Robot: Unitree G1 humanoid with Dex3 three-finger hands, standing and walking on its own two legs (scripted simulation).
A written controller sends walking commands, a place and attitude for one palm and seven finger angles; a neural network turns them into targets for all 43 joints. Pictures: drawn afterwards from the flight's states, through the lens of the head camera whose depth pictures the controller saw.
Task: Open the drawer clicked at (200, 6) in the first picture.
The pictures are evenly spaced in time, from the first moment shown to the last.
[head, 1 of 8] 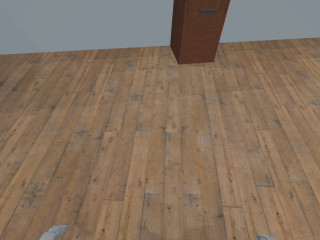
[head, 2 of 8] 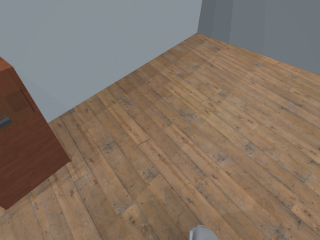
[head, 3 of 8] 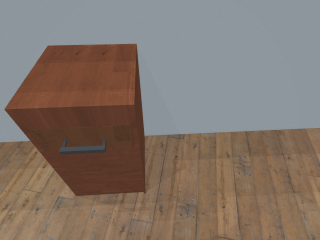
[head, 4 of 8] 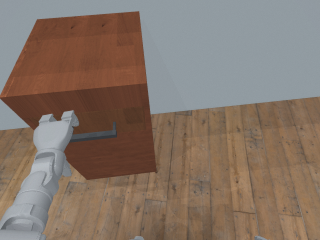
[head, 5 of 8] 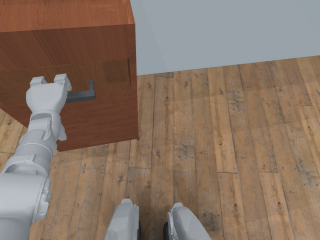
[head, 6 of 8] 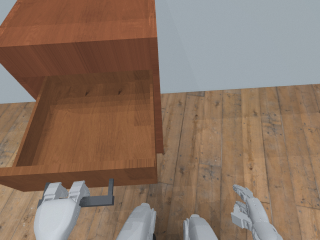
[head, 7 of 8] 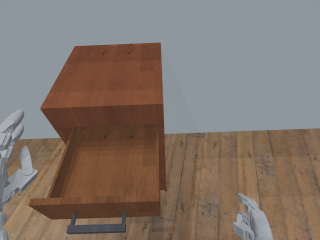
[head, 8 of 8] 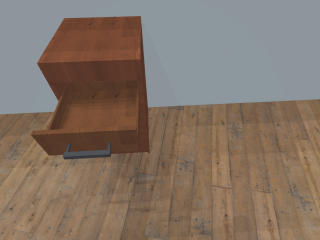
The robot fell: no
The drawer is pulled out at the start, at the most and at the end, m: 0.00 0.30 0.30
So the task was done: yes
